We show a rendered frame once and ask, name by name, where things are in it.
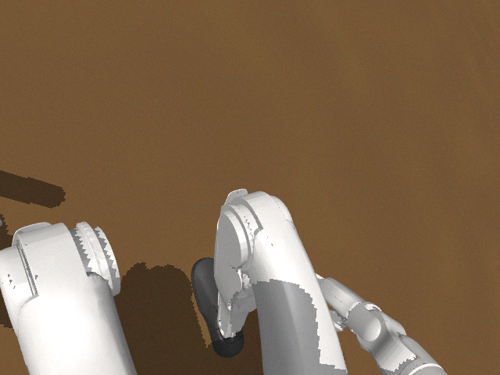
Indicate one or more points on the right robot arm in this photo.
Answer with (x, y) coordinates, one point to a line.
(385, 339)

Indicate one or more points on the right robot hand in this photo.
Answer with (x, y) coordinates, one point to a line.
(340, 298)

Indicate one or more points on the right robot foot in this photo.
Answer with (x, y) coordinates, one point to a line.
(206, 296)

